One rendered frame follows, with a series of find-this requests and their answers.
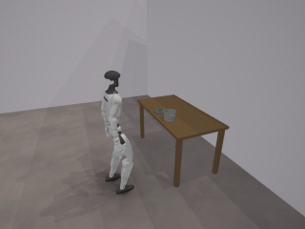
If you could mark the table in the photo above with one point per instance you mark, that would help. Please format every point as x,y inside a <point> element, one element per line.
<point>190,122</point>

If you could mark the robot right upper arm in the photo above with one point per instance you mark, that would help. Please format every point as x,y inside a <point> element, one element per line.
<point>116,102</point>

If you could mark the robot right forearm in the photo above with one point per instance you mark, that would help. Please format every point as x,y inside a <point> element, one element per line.
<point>115,134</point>

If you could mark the left robot hand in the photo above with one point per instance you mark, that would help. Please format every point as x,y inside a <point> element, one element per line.
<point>107,132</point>

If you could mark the robot left upper arm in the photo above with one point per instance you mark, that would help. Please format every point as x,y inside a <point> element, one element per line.
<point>103,103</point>

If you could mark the right robot hand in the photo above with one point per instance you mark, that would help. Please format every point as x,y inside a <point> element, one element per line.
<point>118,148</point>

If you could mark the humanoid robot head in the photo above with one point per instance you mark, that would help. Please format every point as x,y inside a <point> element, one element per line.
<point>112,76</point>

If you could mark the robot left forearm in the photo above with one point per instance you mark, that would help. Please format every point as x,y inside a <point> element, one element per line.
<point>107,123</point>

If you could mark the right robot thigh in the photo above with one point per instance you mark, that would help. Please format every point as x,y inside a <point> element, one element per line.
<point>127,148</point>

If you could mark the pot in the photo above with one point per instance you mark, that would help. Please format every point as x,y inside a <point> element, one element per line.
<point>169,115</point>

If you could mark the lid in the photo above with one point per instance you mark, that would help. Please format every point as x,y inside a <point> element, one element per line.
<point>159,112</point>

